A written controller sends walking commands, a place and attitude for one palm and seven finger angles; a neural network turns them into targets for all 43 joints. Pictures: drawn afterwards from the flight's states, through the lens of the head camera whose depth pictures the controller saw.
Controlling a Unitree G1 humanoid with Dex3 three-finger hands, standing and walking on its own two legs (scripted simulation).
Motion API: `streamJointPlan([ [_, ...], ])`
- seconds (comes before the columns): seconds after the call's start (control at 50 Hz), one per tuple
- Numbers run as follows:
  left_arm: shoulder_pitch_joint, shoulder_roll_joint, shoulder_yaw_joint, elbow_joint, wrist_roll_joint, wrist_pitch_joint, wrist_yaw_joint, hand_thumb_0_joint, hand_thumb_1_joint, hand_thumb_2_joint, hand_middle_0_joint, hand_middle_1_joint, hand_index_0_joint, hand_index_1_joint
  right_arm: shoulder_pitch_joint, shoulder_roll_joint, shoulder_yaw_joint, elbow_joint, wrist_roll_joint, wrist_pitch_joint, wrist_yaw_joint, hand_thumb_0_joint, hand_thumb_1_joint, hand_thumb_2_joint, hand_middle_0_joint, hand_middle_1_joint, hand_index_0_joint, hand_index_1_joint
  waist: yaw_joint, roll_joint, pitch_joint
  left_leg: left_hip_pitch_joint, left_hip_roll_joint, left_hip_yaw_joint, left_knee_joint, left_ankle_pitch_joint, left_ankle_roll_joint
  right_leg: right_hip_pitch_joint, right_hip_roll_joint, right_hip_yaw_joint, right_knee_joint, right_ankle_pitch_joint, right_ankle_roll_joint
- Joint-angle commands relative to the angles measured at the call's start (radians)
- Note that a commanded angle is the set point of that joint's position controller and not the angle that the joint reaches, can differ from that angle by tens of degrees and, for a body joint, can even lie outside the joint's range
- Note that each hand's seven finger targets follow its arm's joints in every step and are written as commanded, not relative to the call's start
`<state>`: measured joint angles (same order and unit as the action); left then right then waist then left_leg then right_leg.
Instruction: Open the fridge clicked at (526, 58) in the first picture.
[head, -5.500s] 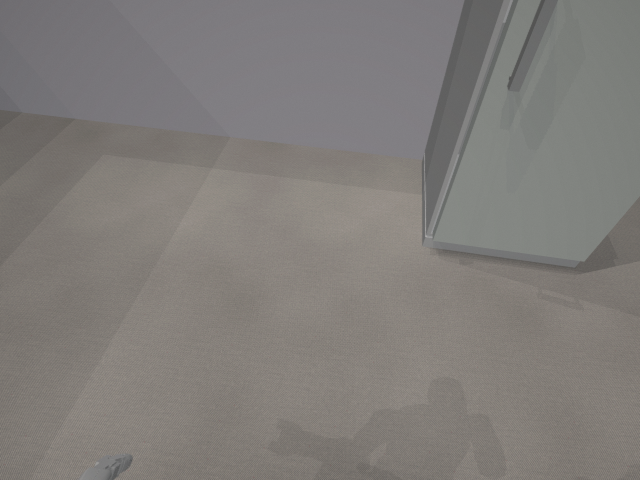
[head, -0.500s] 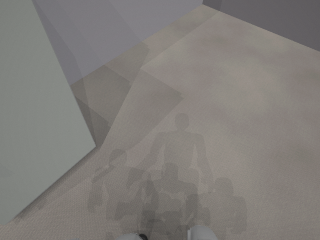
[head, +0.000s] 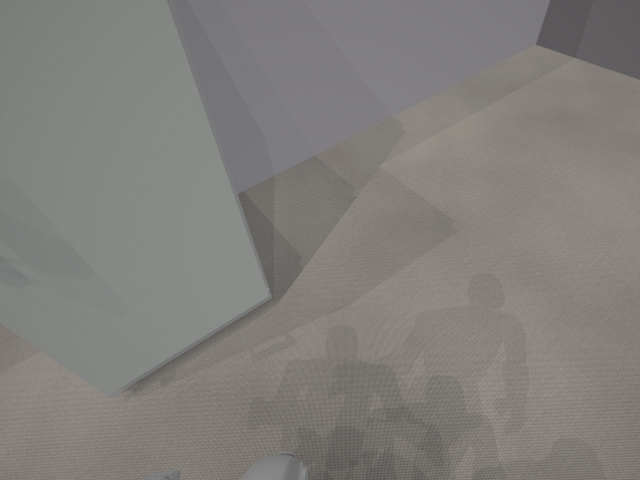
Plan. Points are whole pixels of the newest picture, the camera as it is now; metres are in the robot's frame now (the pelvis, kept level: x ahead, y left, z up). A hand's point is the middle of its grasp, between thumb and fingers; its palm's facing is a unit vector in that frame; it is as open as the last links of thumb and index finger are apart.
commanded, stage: turn to face it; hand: left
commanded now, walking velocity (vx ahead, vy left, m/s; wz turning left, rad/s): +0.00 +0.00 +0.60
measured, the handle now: out of the picture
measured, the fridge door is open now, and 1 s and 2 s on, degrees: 0 0 0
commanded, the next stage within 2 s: take the last steps up to it in 0.92 s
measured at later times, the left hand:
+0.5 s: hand out of the picture -0.08 +0.26 -0.18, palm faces +0.37 -0.89 -0.27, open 7.4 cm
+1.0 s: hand out of the picture -0.03 +0.19 -0.14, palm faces +0.48 -0.82 -0.31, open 7.4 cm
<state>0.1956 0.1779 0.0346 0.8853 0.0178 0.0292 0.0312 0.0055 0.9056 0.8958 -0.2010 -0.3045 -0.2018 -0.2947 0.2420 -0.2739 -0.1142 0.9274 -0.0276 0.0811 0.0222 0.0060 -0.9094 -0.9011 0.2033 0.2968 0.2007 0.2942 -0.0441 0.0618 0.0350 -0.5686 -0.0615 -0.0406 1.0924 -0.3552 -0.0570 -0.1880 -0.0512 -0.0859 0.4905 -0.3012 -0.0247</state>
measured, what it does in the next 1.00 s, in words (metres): steps on the spot, turning left: left foot, then right foot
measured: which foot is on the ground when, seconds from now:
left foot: up 0.00-0.36, down 0.38-0.84, up 0.86-1.00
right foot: down 0.00-0.38, up 0.40-0.82, down 0.84-1.00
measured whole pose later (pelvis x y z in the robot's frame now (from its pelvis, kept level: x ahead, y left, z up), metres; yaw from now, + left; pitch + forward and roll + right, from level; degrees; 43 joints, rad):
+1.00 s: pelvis -0.02 -0.02 +0.00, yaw +31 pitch -2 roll +3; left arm 0.19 0.16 0.02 0.90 0.02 0.01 0.03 0.00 0.91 0.90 -0.20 -0.30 -0.20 -0.29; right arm 0.25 -0.25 -0.08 0.98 -0.02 0.08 0.01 0.01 -0.91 -0.90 0.20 0.30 0.20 0.29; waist -0.04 0.07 0.06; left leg -0.47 -0.03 -0.05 1.14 -0.39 -0.04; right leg -0.23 -0.06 -0.12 0.52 -0.27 -0.04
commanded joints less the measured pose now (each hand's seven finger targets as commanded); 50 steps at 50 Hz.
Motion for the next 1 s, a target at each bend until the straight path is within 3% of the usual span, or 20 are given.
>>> streamJointPlan([
  [0.0,-0.006,0.169,0.042,-0.069,-0.004,-0.047,0.006,0.0,0.9,0.9,-0.2,-0.3,-0.2,-0.3,-0.009,-0.049,-0.003,-0.06,0.004,-0.018,0.006,0.0,-0.9,-0.9,0.2,0.3,0.2,0.3,0.02,-0.221,0.015,-0.069,0.076,0.019,0.127,0.03,-0.032,0.062,-0.241,0.077,-0.155,0.422,-0.056],
  [0.08,0.091,0.193,0.048,-0.034,0.003,-0.042,0.006,0.0,0.9,0.9,-0.2,-0.3,-0.2,-0.3,-0.104,-0.049,0.007,-0.083,0.005,-0.013,0.006,0.0,-0.9,-0.9,0.2,0.3,0.2,0.3,0.068,-0.239,0.0,-0.06,0.096,0.048,0.023,-0.026,-0.043,0.142,-0.279,0.068,-0.136,0.476,-0.08],
  [0.22,0.14,0.243,0.061,-0.014,0.012,-0.029,0.002,0.0,0.9,0.9,-0.2,-0.3,-0.2,-0.3,-0.188,-0.031,0.036,-0.1,0.014,-0.026,0.009,0.0,-0.9,-0.9,0.2,0.3,0.2,0.3,0.103,-0.315,-0.05,0.093,0.091,0.136,-0.275,-0.088,-0.016,0.176,-0.31,-0.001,-0.064,0.608,-0.085],
  [0.28,0.125,0.255,0.07,-0.004,0.012,-0.023,0.001,0.0,0.9,0.9,-0.2,-0.3,-0.2,-0.3,-0.153,-0.04,0.037,-0.098,0.018,-0.04,0.005,0.0,-0.9,-0.9,0.2,0.3,0.2,0.3,0.088,-0.313,-0.092,0.204,0.083,0.164,-0.453,-0.049,0.008,0.178,-0.324,-0.033,0.01,0.62,-0.065],
  [0.3,0.117,0.255,0.072,-0.005,0.006,-0.022,-0.001,0.0,0.9,0.9,-0.2,-0.3,-0.2,-0.3,-0.119,-0.054,0.034,-0.093,0.015,-0.045,0.003,0.0,-0.9,-0.9,0.2,0.3,0.2,0.3,0.065,-0.296,-0.108,0.283,0.078,0.171,-0.558,0.04,0.017,0.144,-0.311,-0.07,0.066,0.59,-0.036],
  [0.32,0.1,0.25,0.073,-0.009,-0.003,-0.019,-0.005,0.0,0.9,0.9,-0.2,-0.3,-0.2,-0.3,-0.048,-0.092,0.023,-0.073,0.01,-0.054,0.003,0.0,-0.9,-0.9,0.2,0.3,0.2,0.3,0.019,-0.208,-0.147,0.439,0.096,0.143,-0.691,0.199,0.034,0.057,-0.293,-0.107,0.202,0.514,0.007],
  [0.34,0.093,0.202,0.068,-0.041,-0.011,-0.016,-0.012,0.0,0.9,0.9,-0.2,-0.3,-0.2,-0.3,0.02,-0.206,-0.006,-0.064,0.004,-0.066,-0.004,0.0,-0.9,-0.9,0.2,0.3,0.2,0.3,-0.023,0.068,-0.205,0.654,0.309,-0.137,-0.734,0.497,0.124,-0.198,-0.18,-0.139,0.428,0.13,0.081],
  [0.36,0.035,0.149,0.044,-0.086,-0.009,-0.012,-0.013,0.0,0.9,0.9,-0.2,-0.3,-0.2,-0.3,0.078,-0.285,-0.023,-0.048,0.017,-0.063,-0.013,0.0,-0.9,-0.9,0.2,0.3,0.2,0.3,-0.049,0.253,-0.203,0.713,0.491,-0.344,-0.702,0.97,0.248,-0.415,-0.088,-0.058,0.594,-0.375,0.125],
  [0.38,-0.005,0.18,0.044,-0.096,-0.001,0.0,-0.006,0.0,0.9,0.9,-0.2,-0.3,-0.2,-0.3,0.1,-0.269,-0.014,-0.031,0.021,-0.054,-0.015,0.0,-0.9,-0.9,0.2,0.3,0.2,0.3,-0.049,0.131,-0.189,0.673,0.504,-0.245,-0.673,0.944,0.284,-0.403,-0.11,0.014,0.649,-0.359,0.11],
  [0.44,-0.02,0.176,0.055,-0.054,-0.005,0.003,-0.01,0.0,0.9,0.9,-0.2,-0.3,-0.2,-0.3,-0.055,-0.179,0.009,-0.067,0.009,-0.062,-0.035,0.0,-0.9,-0.9,0.2,0.3,0.2,0.3,0.002,0.146,-0.074,0.517,0.352,-0.156,-0.689,0.816,0.236,-0.401,-0.101,0.063,0.687,-0.195,0.122],
  [0.5,0.022,0.168,0.055,-0.03,-0.004,0.003,-0.02,0.0,0.9,0.9,-0.2,-0.3,-0.2,-0.3,-0.099,-0.157,0.018,-0.085,0.01,-0.069,-0.031,0.0,-0.9,-0.9,0.2,0.3,0.2,0.3,0.035,0.094,-0.058,0.449,0.284,-0.104,-0.717,0.704,0.201,-0.338,-0.073,0.05,0.651,-0.104,0.129],
  [0.68,-0.057,0.144,0.043,-0.069,-0.006,0.006,-0.012,0.0,0.9,0.9,-0.2,-0.3,-0.2,-0.3,-0.047,-0.151,0.012,-0.079,0.001,-0.058,-0.028,0.0,-0.9,-0.9,0.2,0.3,0.2,0.3,0.013,0.106,-0.034,0.388,0.282,-0.242,-0.748,0.468,0.235,-0.242,-0.017,0.055,0.382,-0.13,0.12],
  [0.74,-0.019,0.129,0.039,-0.063,-0.014,-0.006,-0.008,0.0,0.9,0.9,-0.2,-0.3,-0.2,-0.3,-0.056,-0.149,0.011,-0.08,-0.001,-0.055,-0.029,0.0,-0.9,-0.9,0.2,0.3,0.2,0.3,0.029,0.113,-0.068,0.371,0.271,-0.276,-0.694,0.547,0.228,-0.129,0.02,0.047,0.215,-0.103,0.103],
  [0.78,0.052,0.142,0.042,-0.045,-0.014,-0.022,-0.005,0.0,0.9,0.9,-0.2,-0.3,-0.2,-0.3,-0.063,-0.133,0.012,-0.079,0.009,-0.056,-0.028,0.0,-0.9,-0.9,0.2,0.3,0.2,0.3,0.068,0.067,-0.104,0.31,0.23,-0.251,-0.61,0.506,0.178,0.036,0.018,0.043,-0.024,0.084,0.098],
  [0.8,0.086,0.183,0.05,-0.034,-0.007,-0.037,0.0,0.0,0.9,0.9,-0.2,-0.3,-0.2,-0.3,-0.042,-0.089,0.017,-0.078,0.017,-0.058,-0.023,0.0,-0.9,-0.9,0.2,0.3,0.2,0.3,0.078,-0.053,-0.132,0.208,0.167,-0.199,-0.515,0.323,0.117,0.18,-0.075,0.126,-0.149,0.177,0.081],
  [0.82,0.101,0.282,0.068,-0.03,0.011,-0.048,0.008,0.0,0.9,0.9,-0.2,-0.3,-0.2,-0.3,-0.027,-0.012,0.031,-0.097,0.023,-0.059,-0.02,0.0,-0.9,-0.9,0.2,0.3,0.2,0.3,0.081,-0.358,-0.133,0.011,0.009,-0.024,-0.295,-0.109,0.03,0.271,-0.347,0.396,-0.186,0.352,-0.02],
  [0.84,0.106,0.299,0.062,-0.042,0.003,-0.041,0.007,0.0,0.9,0.9,-0.2,-0.3,-0.2,-0.3,-0.049,-0.056,0.02,-0.106,0.016,-0.047,-0.027,0.0,-0.9,-0.9,0.2,0.3,0.2,0.3,0.093,-0.316,-0.128,0.044,0.021,-0.048,-0.117,-0.272,0.026,0.123,-0.448,0.428,-0.18,0.453,-0.117],
  [0.88,-0.017,0.225,0.06,-0.06,-0.001,-0.035,0.014,0.0,0.9,0.9,-0.2,-0.3,-0.2,-0.3,-0.017,-0.059,0.009,-0.056,0.009,-0.022,-0.021,0.0,-0.9,-0.9,0.2,0.3,0.2,0.3,0.041,-0.277,-0.054,0.056,0.051,-0.072,0.072,-0.15,0.028,-0.016,-0.343,0.309,-0.229,0.208,-0.11],
  [0.92,-0.058,0.177,0.04,-0.067,-0.004,-0.038,0.006,0.0,0.9,0.9,-0.2,-0.3,-0.2,-0.3,0.012,-0.051,0.012,-0.012,0.004,-0.018,-0.011,0.0,-0.9,-0.9,0.2,0.3,0.2,0.3,0.017,-0.21,0.007,0.046,0.069,-0.037,0.138,-0.028,0.013,-0.05,-0.249,0.187,-0.219,0.162,-0.07],
  [0.98,-0.006,0.16,0.038,-0.04,-0.004,-0.046,0.005,0.0,0.9,0.9,-0.2,-0.3,-0.2,-0.3,0.025,-0.038,0.016,0.012,0.007,-0.019,-0.009,0.0,-0.9,-0.9,0.2,0.3,0.2,0.3,0.031,-0.237,-0.003,0.036,0.079,-0.013,0.11,0.03,-0.006,0.01,-0.226,0.116,-0.219,0.193,-0.059],
])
